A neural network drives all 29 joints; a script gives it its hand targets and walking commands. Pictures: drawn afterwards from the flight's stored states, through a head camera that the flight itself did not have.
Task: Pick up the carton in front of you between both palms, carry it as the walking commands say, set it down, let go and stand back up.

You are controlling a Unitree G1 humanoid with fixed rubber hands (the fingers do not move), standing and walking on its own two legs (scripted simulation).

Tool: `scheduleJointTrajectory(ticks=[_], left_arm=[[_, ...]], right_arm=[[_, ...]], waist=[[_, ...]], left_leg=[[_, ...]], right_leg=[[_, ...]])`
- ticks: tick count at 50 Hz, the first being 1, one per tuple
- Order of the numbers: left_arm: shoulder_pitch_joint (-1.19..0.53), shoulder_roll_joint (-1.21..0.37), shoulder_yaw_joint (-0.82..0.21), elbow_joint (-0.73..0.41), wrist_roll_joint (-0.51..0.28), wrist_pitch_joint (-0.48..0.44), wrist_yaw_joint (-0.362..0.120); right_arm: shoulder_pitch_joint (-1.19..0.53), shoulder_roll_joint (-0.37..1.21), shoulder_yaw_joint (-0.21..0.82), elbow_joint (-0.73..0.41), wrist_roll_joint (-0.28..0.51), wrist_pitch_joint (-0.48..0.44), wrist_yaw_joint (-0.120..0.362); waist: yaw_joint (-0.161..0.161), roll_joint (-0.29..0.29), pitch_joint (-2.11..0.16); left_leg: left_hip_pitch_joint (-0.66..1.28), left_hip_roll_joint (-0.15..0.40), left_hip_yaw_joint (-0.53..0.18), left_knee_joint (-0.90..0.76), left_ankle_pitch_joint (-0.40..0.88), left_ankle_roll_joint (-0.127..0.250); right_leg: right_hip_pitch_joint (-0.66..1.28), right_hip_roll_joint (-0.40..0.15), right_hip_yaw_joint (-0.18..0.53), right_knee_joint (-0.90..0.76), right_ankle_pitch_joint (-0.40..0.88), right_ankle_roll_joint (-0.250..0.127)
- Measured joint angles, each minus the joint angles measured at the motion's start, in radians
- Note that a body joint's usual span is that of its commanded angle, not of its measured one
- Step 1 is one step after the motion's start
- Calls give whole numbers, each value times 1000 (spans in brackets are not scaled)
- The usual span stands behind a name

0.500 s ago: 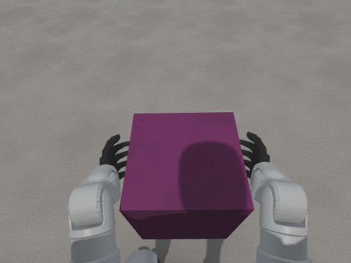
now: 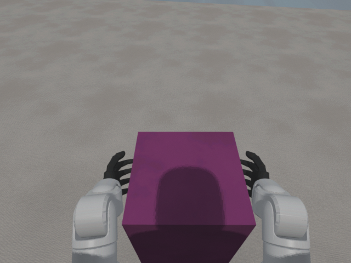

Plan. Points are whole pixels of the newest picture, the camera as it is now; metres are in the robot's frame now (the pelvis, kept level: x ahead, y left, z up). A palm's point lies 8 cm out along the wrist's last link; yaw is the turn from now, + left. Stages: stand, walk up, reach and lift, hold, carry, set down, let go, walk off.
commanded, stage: carry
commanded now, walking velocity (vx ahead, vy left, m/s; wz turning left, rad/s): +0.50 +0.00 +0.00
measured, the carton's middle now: (185, 200) +0.27 +0.00 +0.02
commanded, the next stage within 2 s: none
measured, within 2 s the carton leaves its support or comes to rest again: neither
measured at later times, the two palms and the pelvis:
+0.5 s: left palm (144, 100) +0.58 +0.12 +0.07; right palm (237, 100) +0.60 -0.18 +0.06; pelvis +0.33 -0.05 +0.00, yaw +2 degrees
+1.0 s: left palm (139, 54) +0.90 +0.17 +0.07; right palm (210, 52) +0.90 -0.13 +0.09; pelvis +0.63 +0.02 +0.00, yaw +0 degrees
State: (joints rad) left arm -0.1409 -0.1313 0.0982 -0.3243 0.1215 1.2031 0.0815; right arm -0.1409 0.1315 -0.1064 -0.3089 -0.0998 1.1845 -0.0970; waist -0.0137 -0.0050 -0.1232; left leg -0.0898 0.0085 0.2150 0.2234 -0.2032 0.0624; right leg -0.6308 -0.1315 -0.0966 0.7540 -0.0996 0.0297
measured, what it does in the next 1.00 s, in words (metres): walks ahead: right foot, then left foot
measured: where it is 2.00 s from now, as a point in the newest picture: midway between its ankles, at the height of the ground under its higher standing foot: (175, 199)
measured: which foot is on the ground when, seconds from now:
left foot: down 0.00-0.24, up 0.26-0.68, down 0.70-1.00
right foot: up 0.00-0.18, down 0.20-0.74, up 0.76-1.00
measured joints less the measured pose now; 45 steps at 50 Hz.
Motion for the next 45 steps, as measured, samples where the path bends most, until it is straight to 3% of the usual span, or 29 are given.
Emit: scheduleJointTrajectory(ticks=[4,9,11,13,15,17,20,26,33,35,37,39,41,43,45], left_arm=[[2,0,3,-28,-1,13,0],[-4,0,11,-27,-3,32,0],[-16,-2,7,-1,-4,25,0],[-33,-4,1,53,-1,9,0],[-30,-4,-1,78,-2,0,0],[-9,-2,-1,73,-7,-12,0],[21,1,-1,47,-14,-33,0],[54,3,-9,-4,-26,-56,0],[34,2,-23,-74,-22,-15,0],[20,1,-18,-84,-16,5,0],[-6,5,5,-70,-14,19,0],[-26,6,25,-47,-11,30,0],[-34,-6,36,-35,-4,34,1],[-34,-5,24,-34,-1,30,1],[-37,-5,11,-40,-1,20,2]], right_arm=[[-7,1,6,-17,-4,12,4],[-18,2,6,-16,-11,36,5],[-23,-1,-5,-10,-13,39,5],[-21,-3,-25,12,-14,34,5],[-15,3,-34,26,-18,30,5],[-5,1,-20,30,-20,21,6],[8,-1,4,24,-19,-2,6],[41,-3,31,-24,-20,-25,6],[33,-3,22,-105,-9,14,4],[14,-2,15,-105,-6,28,4],[-16,2,15,-64,-8,23,3],[-45,6,9,-18,-9,21,3],[-49,7,0,-4,-7,22,4],[-40,6,-8,-13,-1,18,4],[-33,5,-14,-34,4,10,4]], waist=[[5,-2,-19],[0,8,-21],[8,38,-10],[19,51,10],[24,38,39],[27,30,61],[30,23,76],[24,19,50],[15,14,14],[16,3,10],[4,-40,18],[-3,-39,47],[-2,-30,80],[0,-24,104],[2,-20,119]], left_leg=[[104,4,-10,-31,-65,-27],[216,23,-28,11,-200,-79],[193,67,-41,181,-297,-95],[34,93,-104,548,-260,-85],[-143,68,-160,846,-225,-67],[-280,67,-165,945,-162,-54],[-422,89,-151,884,-76,-57],[-537,119,-114,577,68,-88],[-474,87,-39,299,183,-58],[-405,66,-6,237,164,-48],[-394,40,23,299,138,8],[-377,45,27,326,70,27],[-328,52,25,272,69,6],[-273,50,23,201,77,10],[-228,48,16,148,81,10]], right_leg=[[8,13,-33,-122,54,-7],[96,56,-97,-260,57,-48],[147,87,-132,-276,72,-89],[151,90,-148,-209,-4,-117],[195,84,-147,-236,-45,-116],[253,83,-142,-299,-44,-102],[339,85,-130,-386,-49,-98],[513,90,-112,-512,-97,-71],[707,86,-100,-537,-243,-5],[736,68,-86,-457,-328,20],[655,11,-60,-196,-380,21],[487,29,16,148,-382,13],[341,57,42,337,-363,-4],[240,61,34,334,-310,-13],[178,59,22,231,-272,-11]])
